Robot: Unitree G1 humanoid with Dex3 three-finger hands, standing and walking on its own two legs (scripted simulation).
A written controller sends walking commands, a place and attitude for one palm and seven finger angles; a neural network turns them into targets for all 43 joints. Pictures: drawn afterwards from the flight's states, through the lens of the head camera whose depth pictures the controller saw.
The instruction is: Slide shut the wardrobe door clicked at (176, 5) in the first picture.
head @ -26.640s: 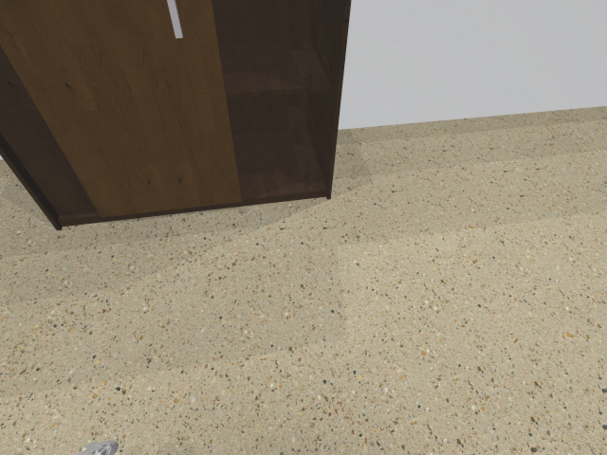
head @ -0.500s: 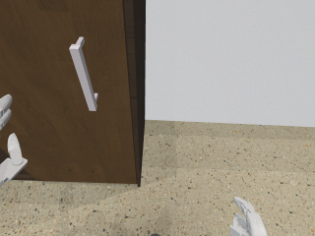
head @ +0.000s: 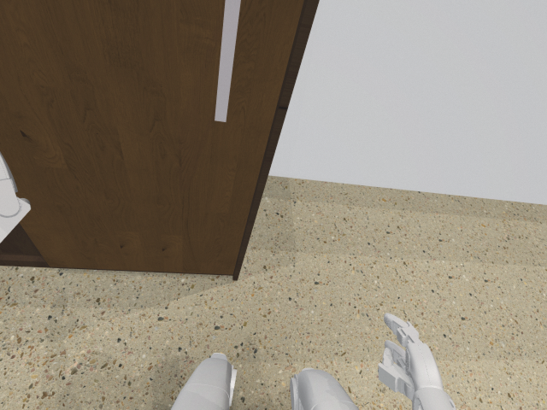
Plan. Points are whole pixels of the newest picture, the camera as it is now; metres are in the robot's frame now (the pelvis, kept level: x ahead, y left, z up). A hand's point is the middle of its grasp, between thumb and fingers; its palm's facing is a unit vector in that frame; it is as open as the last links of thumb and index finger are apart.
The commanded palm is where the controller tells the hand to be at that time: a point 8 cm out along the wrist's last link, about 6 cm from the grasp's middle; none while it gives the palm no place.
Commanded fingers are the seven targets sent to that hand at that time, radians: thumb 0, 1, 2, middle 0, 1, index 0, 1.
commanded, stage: stop stepping back and stand still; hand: left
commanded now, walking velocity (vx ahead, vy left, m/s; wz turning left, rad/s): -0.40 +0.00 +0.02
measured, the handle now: (226, 58) +0.58 +0.17 +0.18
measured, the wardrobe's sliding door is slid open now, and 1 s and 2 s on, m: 0.00 0.00 0.00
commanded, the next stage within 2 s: let the arm hang, fingers relaxed in 1.40 s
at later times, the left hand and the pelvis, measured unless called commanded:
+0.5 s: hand out of the picture +0.06 +0.33 +0.21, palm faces +0.25 -0.90 -0.35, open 7.4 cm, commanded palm -0.01 +0.39 +0.22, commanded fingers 0.00 0.90 0.90 -0.20 -0.30 -0.20 -0.30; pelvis -0.19 +0.11 +0.03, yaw -8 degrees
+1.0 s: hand out of the picture -0.10 +0.39 +0.22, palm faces +0.39 -0.80 -0.46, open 7.4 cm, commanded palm -0.15 +0.44 +0.22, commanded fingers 0.00 0.90 0.90 -0.20 -0.30 -0.20 -0.30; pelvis -0.30 +0.14 +0.03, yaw -1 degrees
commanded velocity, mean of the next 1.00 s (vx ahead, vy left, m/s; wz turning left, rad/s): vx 0.21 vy -0.14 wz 0.00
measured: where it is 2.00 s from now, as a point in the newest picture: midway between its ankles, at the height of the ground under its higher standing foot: outside the picture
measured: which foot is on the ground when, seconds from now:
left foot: down 0.00-0.18, up 0.20-0.34, down 0.36-0.54, up 0.56-0.78, down 0.80-0.98, up 1.00-1.00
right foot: up 0.00-0.22, down 0.24-0.78, up 0.80-0.98, down 1.00-1.00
